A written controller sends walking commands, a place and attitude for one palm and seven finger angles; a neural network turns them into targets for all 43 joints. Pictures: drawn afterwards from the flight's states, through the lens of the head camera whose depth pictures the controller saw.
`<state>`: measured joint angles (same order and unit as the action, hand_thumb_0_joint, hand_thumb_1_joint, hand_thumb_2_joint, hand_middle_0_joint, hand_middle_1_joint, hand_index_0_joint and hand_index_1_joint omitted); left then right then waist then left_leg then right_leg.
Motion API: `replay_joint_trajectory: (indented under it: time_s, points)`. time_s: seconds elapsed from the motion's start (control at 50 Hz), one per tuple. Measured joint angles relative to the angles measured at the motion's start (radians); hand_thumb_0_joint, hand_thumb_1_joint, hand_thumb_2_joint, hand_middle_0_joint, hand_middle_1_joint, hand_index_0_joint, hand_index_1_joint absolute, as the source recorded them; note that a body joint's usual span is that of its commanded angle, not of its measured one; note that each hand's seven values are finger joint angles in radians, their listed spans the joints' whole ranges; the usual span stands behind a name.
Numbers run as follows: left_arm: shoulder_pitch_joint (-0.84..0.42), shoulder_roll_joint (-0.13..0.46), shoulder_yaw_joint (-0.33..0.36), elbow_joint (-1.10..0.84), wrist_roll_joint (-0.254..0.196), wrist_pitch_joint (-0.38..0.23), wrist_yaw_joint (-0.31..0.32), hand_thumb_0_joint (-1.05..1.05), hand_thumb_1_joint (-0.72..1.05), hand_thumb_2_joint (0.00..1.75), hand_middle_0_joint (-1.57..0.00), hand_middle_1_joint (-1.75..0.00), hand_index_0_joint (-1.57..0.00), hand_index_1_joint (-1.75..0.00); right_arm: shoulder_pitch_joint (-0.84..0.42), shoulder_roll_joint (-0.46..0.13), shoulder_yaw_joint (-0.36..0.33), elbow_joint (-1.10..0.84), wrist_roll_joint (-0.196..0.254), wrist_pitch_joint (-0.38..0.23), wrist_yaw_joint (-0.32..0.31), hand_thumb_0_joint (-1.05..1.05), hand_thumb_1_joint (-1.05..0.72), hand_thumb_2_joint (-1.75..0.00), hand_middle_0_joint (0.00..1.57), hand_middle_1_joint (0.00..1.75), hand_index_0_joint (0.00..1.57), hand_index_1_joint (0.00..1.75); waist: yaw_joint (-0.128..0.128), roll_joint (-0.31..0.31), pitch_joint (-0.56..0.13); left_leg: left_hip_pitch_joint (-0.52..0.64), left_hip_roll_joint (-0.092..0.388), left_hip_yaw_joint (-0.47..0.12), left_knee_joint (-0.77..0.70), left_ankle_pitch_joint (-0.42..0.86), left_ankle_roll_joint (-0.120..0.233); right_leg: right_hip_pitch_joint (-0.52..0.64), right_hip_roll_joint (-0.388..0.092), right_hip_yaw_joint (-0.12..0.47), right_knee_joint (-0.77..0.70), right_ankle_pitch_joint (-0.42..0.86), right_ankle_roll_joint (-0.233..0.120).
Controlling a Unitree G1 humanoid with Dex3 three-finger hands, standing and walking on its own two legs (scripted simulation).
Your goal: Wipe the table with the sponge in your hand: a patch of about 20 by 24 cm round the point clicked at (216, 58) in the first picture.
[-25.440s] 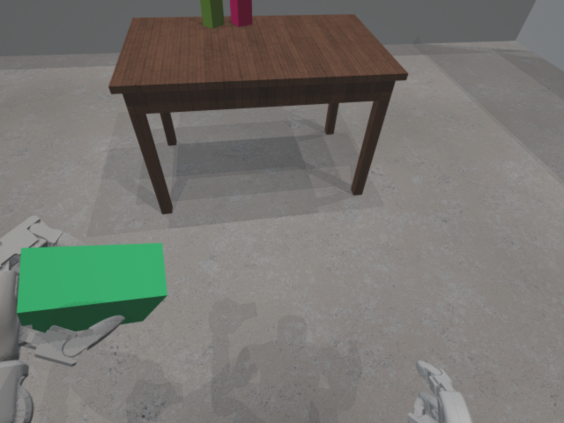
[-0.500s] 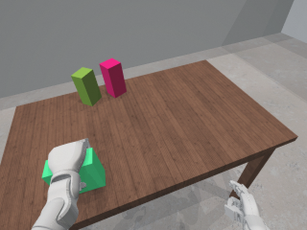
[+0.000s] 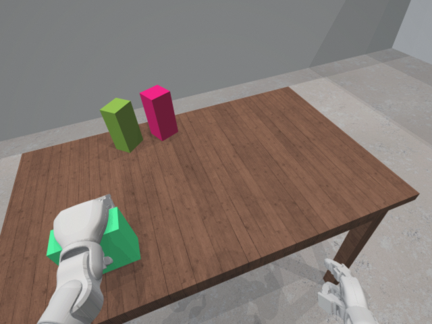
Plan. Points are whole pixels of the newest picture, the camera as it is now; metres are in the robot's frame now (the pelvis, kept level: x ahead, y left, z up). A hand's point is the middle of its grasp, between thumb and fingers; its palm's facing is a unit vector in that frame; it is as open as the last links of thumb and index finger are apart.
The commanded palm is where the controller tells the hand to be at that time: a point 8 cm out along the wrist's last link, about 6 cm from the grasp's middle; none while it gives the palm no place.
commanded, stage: move the sponge above the wiping area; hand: left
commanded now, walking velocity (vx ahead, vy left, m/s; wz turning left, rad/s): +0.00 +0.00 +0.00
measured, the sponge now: (102, 250) +0.24 +0.29 -0.01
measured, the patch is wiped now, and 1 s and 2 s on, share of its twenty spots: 0.00 0.00 0.00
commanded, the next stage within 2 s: lower the sponge onto the table in 1.78 s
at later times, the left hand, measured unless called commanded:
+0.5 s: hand (93, 234) +0.24 +0.28 +0.05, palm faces +0.03 -0.08 -1.00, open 10.0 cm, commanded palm +0.21 +0.26 +0.10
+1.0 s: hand (95, 242) +0.23 +0.28 +0.04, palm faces -0.03 -0.12 -0.99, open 10.0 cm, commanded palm +0.20 +0.26 +0.10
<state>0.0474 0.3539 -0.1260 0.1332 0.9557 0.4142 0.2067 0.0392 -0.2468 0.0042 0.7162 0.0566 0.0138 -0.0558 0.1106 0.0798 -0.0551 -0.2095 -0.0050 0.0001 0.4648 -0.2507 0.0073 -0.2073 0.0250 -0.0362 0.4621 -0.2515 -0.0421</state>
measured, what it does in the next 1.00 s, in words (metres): stands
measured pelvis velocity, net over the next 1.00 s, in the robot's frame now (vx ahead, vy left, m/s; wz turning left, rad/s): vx -0.01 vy -0.01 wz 0.01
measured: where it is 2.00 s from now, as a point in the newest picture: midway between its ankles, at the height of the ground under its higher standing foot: outside the picture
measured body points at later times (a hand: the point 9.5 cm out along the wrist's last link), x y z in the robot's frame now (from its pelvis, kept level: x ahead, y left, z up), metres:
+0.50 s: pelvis -0.01 +0.00 +0.00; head -0.04 -0.04 +0.45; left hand +0.24 +0.28 +0.10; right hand +0.24 -0.19 -0.08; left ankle +0.00 +0.12 -0.74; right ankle +0.00 -0.09 -0.74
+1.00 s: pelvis -0.01 -0.01 +0.00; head -0.03 -0.05 +0.45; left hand +0.23 +0.28 +0.09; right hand +0.23 -0.21 -0.08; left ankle +0.00 +0.12 -0.74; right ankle +0.00 -0.09 -0.74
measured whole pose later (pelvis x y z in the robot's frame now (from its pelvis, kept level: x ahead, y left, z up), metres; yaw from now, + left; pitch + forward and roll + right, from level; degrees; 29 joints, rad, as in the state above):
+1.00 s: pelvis -0.01 -0.01 +0.00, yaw +0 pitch -1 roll +0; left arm 0.00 0.35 -0.15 0.19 0.92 0.54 0.14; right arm 0.01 -0.25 0.03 0.72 0.08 0.04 -0.06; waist 0.10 0.10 -0.05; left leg -0.20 0.00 -0.01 0.44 -0.23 0.00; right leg -0.20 0.03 -0.05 0.45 -0.24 -0.05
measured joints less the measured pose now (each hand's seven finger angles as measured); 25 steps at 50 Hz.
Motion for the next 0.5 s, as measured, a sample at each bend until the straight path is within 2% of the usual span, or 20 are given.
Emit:
replay_joint_trajectory:
  time_s: [0.06,0.12,0.22,0.28,0.34,0.42,0.5]
  points:
    - [-0.009,-0.002,-0.01,0.002,-0.016,0.066,-0.024,0.0,-0.49,1.03,-0.75,-1.36,-0.75,-1.34,-0.006,-0.002,0.004,-0.006,0.01,0.01,0.005,0.01,-0.9,-0.9,0.2,0.3,0.2,0.3,-0.006,0.006,-0.004,0.0,-0.006,-0.005,-0.005,0.006,0.003,0.002,-0.006,-0.005,-0.003,0.003,0.004]
    - [0.0,-0.013,-0.038,-0.004,-0.023,0.088,-0.065,0.0,-0.49,1.03,-0.74,-1.36,-0.75,-1.35,-0.013,-0.005,0.009,-0.019,0.012,0.014,0.008,0.01,-0.9,-0.9,0.2,0.3,0.2,0.3,-0.008,0.011,-0.002,-0.002,-0.011,-0.01,-0.003,0.01,0.007,0.002,-0.011,-0.01,-0.003,0.004,0.007]
    - [0.035,-0.035,-0.095,-0.026,-0.006,0.02,-0.096,0.0,-0.49,1.03,-0.75,-1.36,-0.75,-1.34,-0.017,0.002,0.012,-0.037,-0.003,0.005,0.004,0.01,-0.9,-0.9,0.2,0.3,0.2,0.3,0.002,0.006,0.005,-0.007,-0.014,-0.011,0.007,0.008,0.01,0.0,-0.014,-0.011,0.006,0.003,0.009]
    - [0.026,-0.036,-0.107,-0.016,0.025,-0.032,-0.065,0.0,-0.49,1.03,-0.75,-1.35,-0.76,-1.34,-0.023,0.013,0.014,-0.027,-0.012,-0.002,-0.002,0.01,-0.9,-0.9,0.2,0.3,0.2,0.3,0.014,-0.002,0.015,-0.003,-0.011,-0.009,0.012,0.007,0.008,0.002,-0.01,-0.009,0.009,0.004,0.006]
    - [-0.003,-0.027,-0.096,-0.007,0.043,-0.04,-0.02,0.0,-0.49,1.03,-0.75,-1.35,-0.76,-1.34,-0.03,0.025,0.016,-0.014,-0.012,-0.005,-0.003,0.01,-0.9,-0.9,0.2,0.3,0.2,0.3,0.02,-0.006,0.018,0.001,-0.006,-0.006,0.009,0.01,0.005,0.005,-0.006,-0.005,0.006,0.009,0.003]
    - [-0.055,-0.015,-0.057,0.021,0.02,0.02,0.012,0.0,-0.49,1.03,-0.75,-1.35,-0.76,-1.34,-0.039,0.031,0.024,0.004,0.0,0.003,-0.001,0.01,-0.9,-0.9,0.2,0.3,0.2,0.3,0.015,-0.002,0.011,0.01,-0.004,-0.004,-0.008,0.02,0.001,0.011,-0.004,-0.003,-0.006,0.018,0.001]
    - [-0.093,-0.011,-0.044,0.059,-0.008,0.112,-0.025,0.0,-0.49,1.03,-0.75,-1.36,-0.75,-1.34,-0.044,0.02,0.032,0.005,0.014,0.023,0.002,0.01,-0.9,-0.9,0.2,0.3,0.2,0.3,0.001,0.006,0.001,0.009,-0.007,-0.01,-0.02,0.03,0.001,0.01,-0.007,-0.009,-0.013,0.022,0.001]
